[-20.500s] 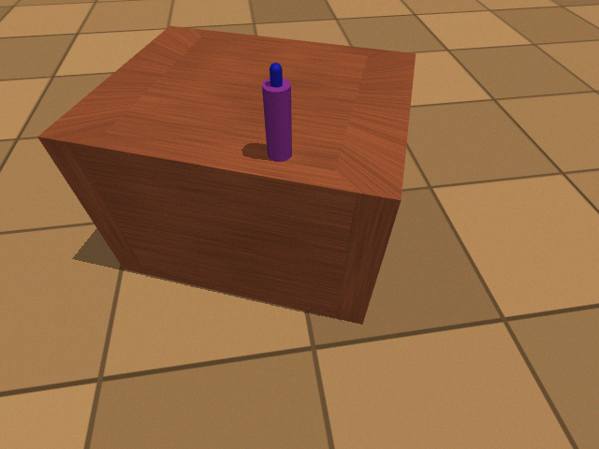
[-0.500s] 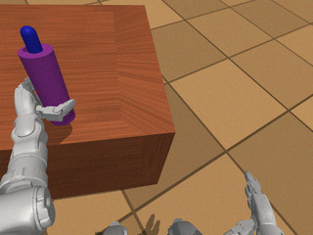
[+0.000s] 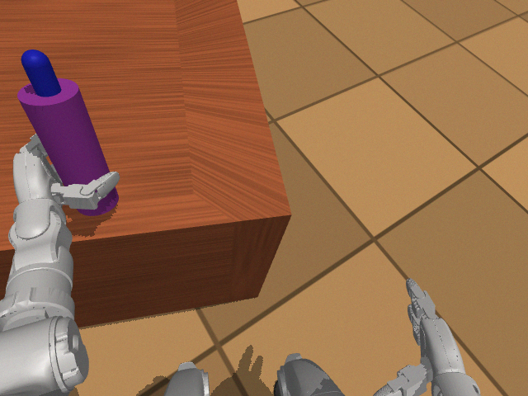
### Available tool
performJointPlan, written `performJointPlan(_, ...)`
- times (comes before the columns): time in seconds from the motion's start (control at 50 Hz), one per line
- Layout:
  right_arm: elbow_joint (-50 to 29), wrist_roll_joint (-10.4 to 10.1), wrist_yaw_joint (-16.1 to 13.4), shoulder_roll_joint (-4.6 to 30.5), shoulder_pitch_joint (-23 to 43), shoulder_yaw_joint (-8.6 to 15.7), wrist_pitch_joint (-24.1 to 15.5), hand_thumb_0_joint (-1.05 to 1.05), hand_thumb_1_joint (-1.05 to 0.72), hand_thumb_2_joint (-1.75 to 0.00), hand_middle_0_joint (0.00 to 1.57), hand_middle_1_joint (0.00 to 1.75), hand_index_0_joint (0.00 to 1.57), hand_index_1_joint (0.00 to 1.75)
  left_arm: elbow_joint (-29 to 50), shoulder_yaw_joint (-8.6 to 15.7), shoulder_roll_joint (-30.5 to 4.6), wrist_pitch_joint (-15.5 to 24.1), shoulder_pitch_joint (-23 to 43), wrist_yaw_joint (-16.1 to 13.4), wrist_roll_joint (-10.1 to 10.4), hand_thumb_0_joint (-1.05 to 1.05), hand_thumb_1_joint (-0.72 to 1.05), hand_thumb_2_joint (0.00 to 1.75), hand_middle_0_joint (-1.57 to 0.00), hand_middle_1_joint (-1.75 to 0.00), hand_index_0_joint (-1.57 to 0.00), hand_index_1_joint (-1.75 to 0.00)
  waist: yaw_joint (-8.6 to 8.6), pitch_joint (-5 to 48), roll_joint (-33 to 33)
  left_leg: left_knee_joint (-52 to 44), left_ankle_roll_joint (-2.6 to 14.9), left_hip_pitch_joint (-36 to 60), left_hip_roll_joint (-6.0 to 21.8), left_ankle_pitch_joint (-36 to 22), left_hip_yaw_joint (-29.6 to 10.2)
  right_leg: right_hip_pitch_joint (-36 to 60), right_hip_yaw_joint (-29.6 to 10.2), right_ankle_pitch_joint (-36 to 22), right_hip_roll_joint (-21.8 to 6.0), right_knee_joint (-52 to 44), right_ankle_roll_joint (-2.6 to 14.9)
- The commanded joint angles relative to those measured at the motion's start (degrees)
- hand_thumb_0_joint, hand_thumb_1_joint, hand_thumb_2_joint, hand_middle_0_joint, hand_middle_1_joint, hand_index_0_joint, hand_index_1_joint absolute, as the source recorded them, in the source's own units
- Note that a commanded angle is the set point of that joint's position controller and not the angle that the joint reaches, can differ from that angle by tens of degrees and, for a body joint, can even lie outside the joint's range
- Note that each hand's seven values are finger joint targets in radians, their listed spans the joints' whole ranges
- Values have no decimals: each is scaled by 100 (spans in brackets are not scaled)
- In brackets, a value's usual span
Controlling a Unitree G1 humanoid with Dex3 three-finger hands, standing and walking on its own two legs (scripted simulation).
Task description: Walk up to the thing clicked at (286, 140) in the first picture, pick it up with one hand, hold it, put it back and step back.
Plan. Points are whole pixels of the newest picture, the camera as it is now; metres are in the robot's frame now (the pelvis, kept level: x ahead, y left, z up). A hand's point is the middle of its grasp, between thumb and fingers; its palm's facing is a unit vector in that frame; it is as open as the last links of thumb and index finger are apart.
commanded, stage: lower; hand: left
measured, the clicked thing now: (71, 141) +0.48 +0.22 +0.08
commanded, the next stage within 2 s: loosen in 0.16 s
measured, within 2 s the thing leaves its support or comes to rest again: rests again in 1.14 s
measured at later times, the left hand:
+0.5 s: hand (89, 176) +0.46 +0.22 +0.01, palm faces +0.19 -0.98 -0.02, open 9.7 cm
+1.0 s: hand (77, 161) +0.47 +0.23 +0.04, palm faces +0.21 -0.98 +0.01, open 15.0 cm
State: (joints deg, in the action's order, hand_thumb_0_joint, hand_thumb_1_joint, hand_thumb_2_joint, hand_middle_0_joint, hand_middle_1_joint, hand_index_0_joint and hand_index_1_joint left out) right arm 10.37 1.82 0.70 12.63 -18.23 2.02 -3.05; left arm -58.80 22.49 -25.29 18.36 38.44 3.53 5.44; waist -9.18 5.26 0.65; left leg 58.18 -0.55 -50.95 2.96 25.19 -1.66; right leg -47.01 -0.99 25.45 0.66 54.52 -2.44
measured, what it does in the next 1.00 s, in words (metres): stands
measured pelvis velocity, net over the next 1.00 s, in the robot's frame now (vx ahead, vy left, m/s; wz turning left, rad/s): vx -0.01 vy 0.00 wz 0.00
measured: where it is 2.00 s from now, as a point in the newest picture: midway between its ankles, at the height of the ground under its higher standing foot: outside the picture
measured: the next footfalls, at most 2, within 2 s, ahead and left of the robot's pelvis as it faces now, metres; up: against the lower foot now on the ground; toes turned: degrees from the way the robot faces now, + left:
none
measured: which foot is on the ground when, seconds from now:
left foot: down 0.00-1.00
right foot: down 0.00-1.00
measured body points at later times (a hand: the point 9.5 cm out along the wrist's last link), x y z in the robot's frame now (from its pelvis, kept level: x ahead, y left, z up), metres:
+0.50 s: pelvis +0.00 +0.00 -0.01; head +0.11 +0.04 +0.42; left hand +0.45 +0.27 +0.02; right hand +0.16 -0.26 -0.02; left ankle +0.02 +0.12 -0.67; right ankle +0.01 -0.15 -0.67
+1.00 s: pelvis -0.01 +0.00 -0.02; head +0.10 +0.04 +0.42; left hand +0.45 +0.28 +0.04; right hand +0.15 -0.26 -0.03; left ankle +0.02 +0.12 -0.67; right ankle +0.01 -0.15 -0.67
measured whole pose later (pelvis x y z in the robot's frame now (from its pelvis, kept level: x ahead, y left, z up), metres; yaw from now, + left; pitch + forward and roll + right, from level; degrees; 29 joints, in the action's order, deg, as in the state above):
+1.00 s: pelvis -0.01 +0.00 -0.02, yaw +0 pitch +20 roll -3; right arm 2.8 1.7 1.9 14.2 -22.5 2.3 1.1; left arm -61.1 23.4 -26.7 22.7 42.7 5.0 5.9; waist -9.2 7.7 0.7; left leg 63.5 -0.4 -57.0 2.7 26.7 -1.9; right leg -53.1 -1.0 27.3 0.5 60.3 -2.6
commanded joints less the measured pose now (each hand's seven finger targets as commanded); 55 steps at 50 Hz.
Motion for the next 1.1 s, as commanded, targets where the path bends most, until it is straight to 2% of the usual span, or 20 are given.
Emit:
performJointPlan(0.0,-1342,0,-75,857,19,364,-284,0,53,-6,5,5,5,5,2643,257,-1868,1056,3629,163,220,0,19,123,-122,-134,-122,-136,25,4059,-1377,-264,104,2899,-73,-3002,-72,893,219,-2540,61,-296,287)
performJointPlan(0.04,-1263,4,-116,1106,-130,618,-247,0,52,-6,5,5,5,5,2456,273,-1874,1048,3456,172,264,0,15,123,-121,-135,-122,-136,-87,3863,-1355,-247,103,2831,-86,-2761,-64,747,218,-2387,65,-309,278)
performJointPlan(0.1,-1327,22,-100,1031,-246,514,-260,0,52,-6,5,5,5,5,2707,355,-1913,1120,3503,120,326,0,15,124,-121,-135,-122,-136,-85,3891,-1500,-200,88,2833,-90,-2716,-76,670,226,-2319,56,-264,291)
performJointPlan(0.12,-1155,20,-76,786,-254,345,-238,0,52,-6,5,5,5,5,2948,328,-1918,1167,3636,116,319,0,16,125,-121,-134,-121,-136,-35,3828,-1707,-182,68,2811,-91,-2719,-79,563,236,-2263,48,-238,295)
performJointPlan(0.16,-1230,22,-109,1073,-306,585,-217,0,52,-6,5,5,5,5,2475,338,-1870,1099,3288,65,265,0,15,125,-122,-136,-123,-137,-102,3467,-1456,-235,62,2690,-82,-2463,-106,433,274,-2045,60,-250,301)
performJointPlan(0.18,-1203,20,-69,844,-242,406,-224,0,53,-6,5,5,5,5,2450,163,-1646,1116,3421,56,237,0,16,127,-123,-137,-123,-138,-134,3292,-1527,-263,48,2605,-73,-2314,-118,313,297,-1897,68,-232,319)
performJointPlan(0.24,-1242,21,-45,765,-223,347,-183,0,53,-6,5,5,5,5,2225,85,-1449,1116,3440,78,206,0,16,128,-126,-139,-126,-140,-166,3211,-1489,-260,40,2571,-38,-2165,-149,42,334,-1663,83,-208,335)
performJointPlan(0.26,-1264,11,-54,852,-209,411,-177,0,54,-5,5,5,5,5,2153,124,-1613,1115,3421,108,181,0,19,123,-134,-139,-134,-140,-125,3086,-1514,-273,50,2413,-70,-1946,-113,59,312,-1551,83,-214,342)
performJointPlan(0.34,-1514,13,-48,925,-292,466,-130,0,53,-4,5,5,5,5,2305,315,-1857,1143,3451,136,243,0,-6,91,-116,-116,-119,-115,-29,3679,-1604,-154,46,2555,-86,-2334,-116,362,301,-1858,67,-112,335)
performJointPlan(0.38,-1844,6,-79,1299,-285,781,-101,0,52,-5,5,5,5,5,2166,422,-1930,1097,3124,115,282,0,-15,80,-110,-108,-112,-107,-83,3763,-1415,-110,62,2617,-69,-2541,-135,439,302,-2029,85,-109,317)
performJointPlan(0.4,-1634,-4,-52,961,-408,505,-89,0,52,-5,5,5,5,5,2362,345,-1833,1121,3275,111,292,0,-18,74,-106,-103,-109,-101,-14,3673,-1460,-130,52,2521,-84,-2497,-137,454,303,-2010,86,-91,320)
performJointPlan(0.44,-1678,7,-59,1015,-345,557,-78,0,51,-5,5,5,5,5,2351,372,-1824,1114,3214,94,302,0,-26,69,-102,-98,-104,-96,-57,3706,-1407,-103,62,2494,-68,-2586,-140,483,300,-2113,82,-74,310)
performJointPlan(0.52,-1639,-36,-60,852,-298,434,-50,0,53,-5,5,5,5,5,2313,335,-1794,1104,3128,60,273,0,-33,61,-82,-80,-83,-80,27,3542,-1277,-117,85,2295,-88,-2569,-124,551,281,-2157,85,-44,302)
performJointPlan(0.56,-1795,-24,-71,1056,-90,599,-26,0,53,-5,5,5,5,5,1789,317,-1701,1066,2971,61,172,0,-35,55,-75,-72,-76,-72,-25,3236,-1076,-167,91,2048,-89,-2247,-100,450,269,-1948,87,-67,307)
performJointPlan(0.62,-1490,-26,-30,920,-477,493,46,0,55,-5,5,5,5,5,945,51,-1215,902,2512,97,44,0,-35,50,-67,-63,-68,-63,-130,2612,-948,-251,116,1719,-94,-1726,-46,112,261,-1572,108,-151,318)
performJointPlan(0.68,-1759,-10,17,1097,-571,541,67,0,57,-4,5,5,5,5,539,85,-1114,715,2322,181,43,0,-38,41,-59,-53,-60,-53,-198,2496,-661,-281,132,1602,-81,-1601,-31,42,303,-1493,122,-231,313)
performJointPlan(0.82,-1760,-20,71,1056,-609,570,106,0,57,-4,5,5,5,5,853,103,-1261,726,2607,247,76,0,-40,28,-44,-36,-44,-35,-105,2758,-730,-210,112,1614,-82,-1789,-63,85,299,-1552,138,-90,320)
performJointPlan(0.94,-1817,-35,12,1004,-359,563,73,0,58,-4,5,5,5,5,802,145,-1320,792,2775,93,25,0,-50,14,-19,-16,-20,-15,-84,2624,-622,-294,131,1362,-105,-1089,-27,108,244,-1089,130,-166,308)
performJointPlan(1.02,-1797,-37,-18,1156,-623,655,126,0,58,-4,5,5,5,5,1192,399,-1847,786,2736,62,-15,0,-55,6,-8,-6,-9,-5,-21,2976,-847,-363,104,1581,-127,-1029,-11,296,243,-1019,119,-197,319)
performJointPlan(1.08,-1684,-76,-40,1075,-763,568,188,0,57,-4,5,5,5,5,1710,723,-2407,750,2879,139,41,0,-53,6,-6,-5,-7,-4,159,3393,-1142,-308,61,1915,-125,-1815,-21,611,267,-1554,112,-141,323)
